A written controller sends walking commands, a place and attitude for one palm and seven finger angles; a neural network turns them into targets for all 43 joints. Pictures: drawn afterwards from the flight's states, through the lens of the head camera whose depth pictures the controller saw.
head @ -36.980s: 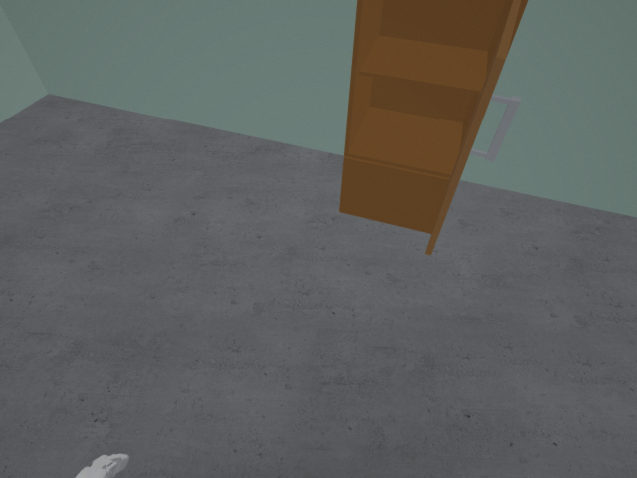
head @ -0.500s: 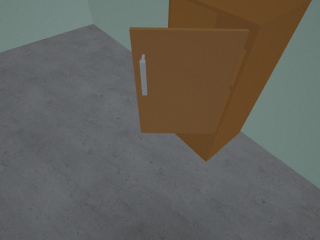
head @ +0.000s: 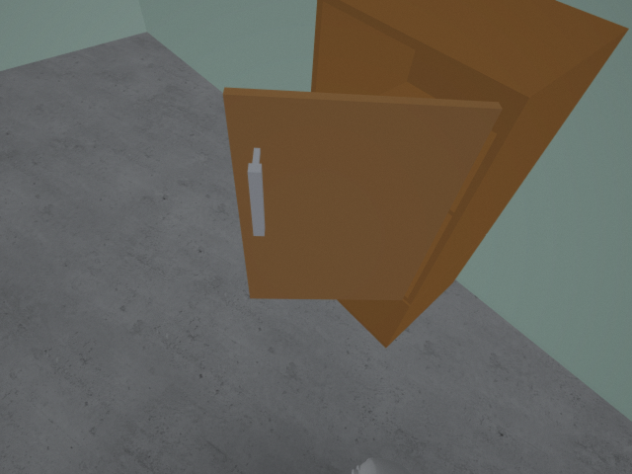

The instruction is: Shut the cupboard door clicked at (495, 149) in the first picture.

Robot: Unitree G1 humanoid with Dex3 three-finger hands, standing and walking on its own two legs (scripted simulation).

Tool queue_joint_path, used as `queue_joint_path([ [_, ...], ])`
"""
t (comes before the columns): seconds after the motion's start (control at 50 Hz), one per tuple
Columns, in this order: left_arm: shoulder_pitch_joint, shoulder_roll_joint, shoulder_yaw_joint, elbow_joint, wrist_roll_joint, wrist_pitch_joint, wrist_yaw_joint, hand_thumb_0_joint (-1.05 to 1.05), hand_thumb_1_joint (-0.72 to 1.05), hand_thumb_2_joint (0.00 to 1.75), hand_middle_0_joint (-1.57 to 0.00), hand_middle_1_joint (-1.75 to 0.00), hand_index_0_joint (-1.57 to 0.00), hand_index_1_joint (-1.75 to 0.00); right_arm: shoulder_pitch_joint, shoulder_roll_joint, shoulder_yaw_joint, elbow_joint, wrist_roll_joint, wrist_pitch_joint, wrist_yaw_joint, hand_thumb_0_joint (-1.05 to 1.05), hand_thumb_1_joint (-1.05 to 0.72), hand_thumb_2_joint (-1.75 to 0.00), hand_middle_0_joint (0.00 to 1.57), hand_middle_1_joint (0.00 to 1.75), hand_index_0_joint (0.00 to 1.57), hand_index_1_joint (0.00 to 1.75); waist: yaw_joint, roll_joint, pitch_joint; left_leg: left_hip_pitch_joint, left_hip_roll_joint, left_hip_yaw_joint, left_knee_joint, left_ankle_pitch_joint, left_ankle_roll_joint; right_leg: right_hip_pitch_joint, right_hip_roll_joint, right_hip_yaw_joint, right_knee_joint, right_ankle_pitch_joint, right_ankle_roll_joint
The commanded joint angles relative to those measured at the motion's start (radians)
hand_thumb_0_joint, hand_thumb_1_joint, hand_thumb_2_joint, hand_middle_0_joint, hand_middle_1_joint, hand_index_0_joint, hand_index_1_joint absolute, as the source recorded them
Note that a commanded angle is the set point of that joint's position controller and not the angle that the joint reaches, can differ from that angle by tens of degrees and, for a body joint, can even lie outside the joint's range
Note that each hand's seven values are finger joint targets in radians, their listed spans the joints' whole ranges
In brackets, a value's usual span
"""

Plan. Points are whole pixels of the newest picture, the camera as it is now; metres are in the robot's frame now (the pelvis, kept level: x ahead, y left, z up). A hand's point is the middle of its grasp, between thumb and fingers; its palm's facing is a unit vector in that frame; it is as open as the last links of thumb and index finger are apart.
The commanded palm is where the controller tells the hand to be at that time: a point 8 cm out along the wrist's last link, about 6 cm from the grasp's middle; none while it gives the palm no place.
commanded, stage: come to a stop and stand still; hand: left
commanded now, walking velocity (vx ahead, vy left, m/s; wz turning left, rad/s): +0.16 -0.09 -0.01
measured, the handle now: (258, 194) +0.54 +0.13 -0.01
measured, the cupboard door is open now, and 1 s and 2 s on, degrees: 49 49 49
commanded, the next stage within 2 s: look again from close up in 1.42 s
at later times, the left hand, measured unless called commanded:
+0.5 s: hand (215, 454) +0.17 +0.15 -0.17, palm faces +0.06 -0.98 -0.20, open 7.3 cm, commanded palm none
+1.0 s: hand out of the picture +0.04 +0.17 -0.18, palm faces +0.01 -0.98 -0.20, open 7.4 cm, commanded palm none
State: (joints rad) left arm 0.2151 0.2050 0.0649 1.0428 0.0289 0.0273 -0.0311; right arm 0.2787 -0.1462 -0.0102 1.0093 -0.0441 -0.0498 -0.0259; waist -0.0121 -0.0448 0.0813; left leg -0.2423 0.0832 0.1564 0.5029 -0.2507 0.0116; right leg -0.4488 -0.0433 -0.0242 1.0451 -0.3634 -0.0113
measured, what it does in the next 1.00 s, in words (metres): steps on the spot: right foot, then left foot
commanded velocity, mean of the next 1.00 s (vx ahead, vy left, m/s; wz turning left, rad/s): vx -0.08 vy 0.05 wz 0.00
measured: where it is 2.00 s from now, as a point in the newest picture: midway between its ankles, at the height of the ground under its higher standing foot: outside the picture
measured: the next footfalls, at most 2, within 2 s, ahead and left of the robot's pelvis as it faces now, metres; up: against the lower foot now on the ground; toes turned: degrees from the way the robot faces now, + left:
right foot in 0.18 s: +0.17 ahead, -0.17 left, +0.00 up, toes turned -4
left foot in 0.56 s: +0.12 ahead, +0.07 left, +0.00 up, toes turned +4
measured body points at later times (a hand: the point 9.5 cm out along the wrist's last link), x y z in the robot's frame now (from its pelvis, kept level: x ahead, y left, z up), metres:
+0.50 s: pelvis +0.08 -0.04 +0.00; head +0.13 -0.03 +0.44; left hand +0.17 +0.20 -0.16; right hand +0.17 -0.29 -0.15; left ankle +0.07 +0.06 -0.71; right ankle +0.13 -0.17 -0.74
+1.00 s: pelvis +0.04 +0.00 +0.00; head +0.06 +0.00 +0.45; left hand +0.04 +0.23 -0.16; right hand +0.09 -0.23 -0.15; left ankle +0.08 +0.07 -0.74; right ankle +0.00 -0.15 -0.74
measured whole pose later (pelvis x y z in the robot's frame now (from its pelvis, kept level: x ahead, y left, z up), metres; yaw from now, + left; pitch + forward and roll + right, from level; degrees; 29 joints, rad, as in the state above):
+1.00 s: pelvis +0.04 +0.00 +0.00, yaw +0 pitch -1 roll +0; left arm 0.27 0.17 0.01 1.11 0.02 0.03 0.03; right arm 0.18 -0.16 -0.02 1.06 -0.01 0.01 -0.02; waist 0.00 -0.01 0.06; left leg -0.24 -0.03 0.10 0.41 -0.16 0.07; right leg -0.11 -0.04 0.03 0.42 -0.30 0.04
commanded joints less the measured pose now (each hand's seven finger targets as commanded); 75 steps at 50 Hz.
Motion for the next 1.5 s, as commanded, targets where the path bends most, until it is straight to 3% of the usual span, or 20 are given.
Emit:
queue_joint_path([
  [0.0,0.006,0.007,-0.002,-0.067,-0.005,-0.021,0.000,0.00,0.90,0.90,-0.20,-0.30,-0.20,-0.30,0.061,-0.188,-0.056,-0.014,0.009,0.004,-0.005,0.00,-0.90,-0.90,0.20,0.30,0.20,0.30,-0.008,0.183,-0.024,0.010,0.210,-0.153,-0.271,0.151,0.122,0.040,-0.020,-0.039,-0.254,0.066,0.014],
  [0.1,0.033,0.029,0.000,-0.061,0.000,-0.034,0.007,0.00,0.90,0.90,-0.20,-0.30,-0.20,-0.30,0.039,-0.176,-0.065,-0.001,0.014,0.029,0.005,0.00,-0.90,-0.90,0.20,0.30,0.20,0.30,0.024,0.144,-0.013,-0.057,0.159,-0.110,-0.135,0.047,0.074,0.247,0.036,-0.107,-0.510,0.197,0.023],
  [0.12,0.098,0.050,0.003,-0.042,-0.003,-0.046,0.015,0.00,0.90,0.90,-0.20,-0.30,-0.20,-0.30,0.035,-0.154,-0.057,0.006,0.020,0.029,0.007,0.00,-0.90,-0.90,0.20,0.30,0.20,0.30,0.058,0.097,-0.050,-0.051,0.096,-0.056,-0.034,0.079,0.030,0.330,0.007,-0.054,-0.606,0.288,0.021],
  [0.16,0.150,0.174,0.009,-0.012,-0.006,-0.065,0.040,0.00,0.90,0.90,-0.20,-0.30,-0.20,-0.30,0.086,-0.060,-0.034,-0.003,0.038,0.040,0.009,0.00,-0.90,-0.90,0.20,0.30,0.20,0.30,0.045,-0.170,-0.143,-0.138,-0.043,-0.022,0.209,-0.329,-0.047,0.446,-0.309,0.253,-0.704,0.717,-0.098],
  [0.18,0.115,0.174,0.000,-0.018,-0.007,-0.066,0.044,0.00,0.90,0.90,-0.20,-0.30,-0.20,-0.30,0.091,-0.061,-0.036,0.004,0.043,0.054,0.002,0.00,-0.90,-0.90,0.20,0.30,0.20,0.30,0.034,-0.136,-0.148,-0.079,-0.033,-0.082,0.282,-0.383,-0.044,0.366,-0.328,0.255,-0.711,0.804,-0.144],
  [0.2,0.057,0.159,0.001,-0.021,-0.007,-0.064,0.055,0.00,0.90,0.90,-0.20,-0.30,-0.20,-0.30,0.117,-0.066,-0.040,0.022,0.045,0.070,-0.004,0.00,-0.90,-0.90,0.20,0.30,0.20,0.30,0.006,-0.253,-0.147,-0.067,-0.023,-0.106,0.316,-0.370,-0.044,0.345,-0.313,0.255,-0.696,0.909,-0.166],
  [0.28,0.012,0.144,0.012,-0.045,-0.001,-0.036,0.077,0.00,0.90,0.90,-0.20,-0.30,-0.20,-0.30,0.048,-0.094,-0.043,0.025,0.046,0.085,-0.008,0.00,-0.90,-0.90,0.20,0.30,0.20,0.30,0.030,-0.127,-0.161,-0.138,-0.060,-0.143,0.399,-0.312,-0.049,0.406,-0.306,0.181,-0.621,1.085,-0.191],
  [0.44,-0.052,0.160,0.034,-0.105,0.008,-0.014,0.080,0.00,0.90,0.90,-0.20,-0.30,-0.20,-0.30,-0.010,-0.100,-0.055,-0.045,0.036,0.099,0.010,0.00,-0.90,-0.90,0.20,0.30,0.20,0.30,0.015,-0.129,-0.162,-0.096,-0.067,-0.154,0.291,-0.191,-0.052,0.297,-0.290,0.136,-0.645,0.754,-0.182],
  [0.5,-0.070,0.144,0.028,-0.108,-0.001,-0.003,0.074,0.00,0.90,0.90,-0.20,-0.30,-0.20,-0.30,0.053,-0.115,-0.053,-0.029,0.034,0.083,0.013,0.00,-0.90,-0.90,0.20,0.30,0.20,0.30,-0.026,-0.097,-0.152,0.106,-0.055,-0.135,-0.060,0.068,-0.039,0.177,-0.212,0.103,-0.565,0.429,-0.092],
  [0.52,-0.029,0.105,0.018,-0.117,-0.010,0.007,0.071,0.00,0.90,0.90,-0.20,-0.30,-0.20,-0.30,0.039,-0.178,-0.059,-0.045,0.026,0.073,0.013,0.00,-0.90,-0.90,0.20,0.30,0.20,0.30,-0.006,0.099,-0.148,0.154,0.062,-0.271,-0.136,0.157,0.008,0.074,-0.111,0.049,-0.483,0.175,-0.033],
  [0.54,-0.016,0.055,0.007,-0.129,-0.014,0.018,0.067,0.00,0.90,0.90,-0.20,-0.30,-0.20,-0.30,-0.012,-0.247,-0.066,-0.079,0.015,0.072,0.010,0.00,-0.90,-0.90,0.20,0.30,0.20,0.30,0.004,0.317,-0.101,0.014,0.241,-0.433,-0.227,0.274,0.099,0.083,-0.004,-0.036,-0.375,-0.110,0.027],
  [0.56,-0.046,0.077,0.008,-0.132,-0.009,0.031,0.068,0.00,0.90,0.90,-0.20,-0.30,-0.20,-0.30,-0.063,-0.248,-0.064,-0.098,0.009,0.074,-0.001,0.00,-0.90,-0.90,0.20,0.30,0.20,0.30,-0.007,0.253,-0.055,-0.088,0.265,-0.463,-0.269,0.258,0.158,0.098,0.025,0.027,-0.215,-0.197,0.028],
  [0.64,0.021,0.085,0.012,-0.085,-0.008,0.032,0.058,0.00,0.90,0.90,-0.20,-0.30,-0.20,-0.30,-0.140,-0.196,-0.037,-0.110,0.018,0.060,-0.019,0.00,-0.90,-0.90,0.20,0.30,0.20,0.30,0.045,0.179,-0.071,0.009,0.166,-0.305,-0.200,0.383,0.159,0.057,0.032,0.092,-0.038,-0.101,0.029],
  [0.8,0.046,0.059,-0.024,-0.039,-0.013,0.010,0.058,0.00,0.90,0.90,-0.20,-0.30,-0.20,-0.30,-0.037,-0.182,-0.043,-0.019,0.034,0.051,-0.016,0.00,-0.90,-0.90,0.20,0.30,0.20,0.30,0.004,0.149,-0.126,0.171,0.153,-0.321,-0.193,0.410,0.144,0.202,0.019,0.028,-0.480,-0.022,0.028],
  [0.84,0.116,0.055,-0.029,-0.001,-0.013,0.000,0.064,0.00,0.90,0.90,-0.20,-0.30,-0.20,-0.30,-0.056,-0.165,-0.039,-0.006,0.043,0.048,-0.014,0.00,-0.90,-0.90,0.20,0.30,0.20,0.30,0.027,0.124,-0.137,0.128,0.107,-0.292,-0.175,0.278,0.094,0.304,0.006,0.041,-0.665,0.133,0.019],
  [0.88,0.112,0.070,-0.034,0.016,-0.009,-0.010,0.067,0.00,0.90,0.90,-0.20,-0.30,-0.20,-0.30,-0.051,-0.134,-0.033,0.001,0.048,0.048,-0.006,0.00,-0.90,-0.90,0.20,0.30,0.20,0.30,0.006,0.076,-0.064,0.060,0.035,-0.262,-0.210,0.051,0.023,0.289,-0.057,0.116,-0.724,0.158,-0.017],
  [0.9,0.106,0.082,-0.034,0.014,-0.008,-0.011,0.067,0.00,0.90,0.90,-0.20,-0.30,-0.20,-0.30,-0.048,-0.126,-0.033,0.010,0.046,0.048,-0.001,0.00,-0.90,-0.90,0.20,0.30,0.20,0.30,0.006,0.126,-0.046,0.068,0.025,-0.267,-0.232,0.013,0.014,0.261,-0.070,0.119,-0.723,0.140,-0.026],
  [0.96,0.094,0.053,-0.043,0.035,-0.010,-0.024,0.065,0.00,0.90,0.90,-0.20,-0.30,-0.20,-0.30,-0.024,-0.137,-0.034,0.036,0.040,0.048,0.000,0.00,-0.90,-0.90,0.20,0.30,0.20,0.30,-0.008,-0.070,-0.067,0.132,0.015,-0.224,-0.199,0.057,0.012,0.225,-0.058,0.125,-0.735,0.133,-0.015],
  [1.12,0.120,0.036,-0.048,0.055,-0.012,-0.019,0.067,0.00,0.90,0.90,-0.20,-0.30,-0.20,-0.30,0.027,-0.113,-0.018,0.098,0.035,0.055,0.001,0.00,-0.90,-0.90,0.20,0.30,0.20,0.30,-0.004,0.017,0.045,0.066,0.002,-0.220,-0.240,-0.069,0.008,0.165,-0.050,0.138,-0.774,-0.011,-0.016],
  [1.48,0.169,-0.020,-0.046,0.076,-0.019,-0.026,0.073,0.00,0.90,0.90,-0.20,-0.30,-0.20,-0.30,0.110,-0.067,-0.016,0.125,0.034,0.043,-0.015,0.00,-0.90,-0.90,0.20,0.30,0.20,0.30,0.001,0.038,0.004,0.064,0.013,-0.232,-0.207,0.014,0.013,0.203,-0.040,0.121,-0.739,0.086,-0.023],
])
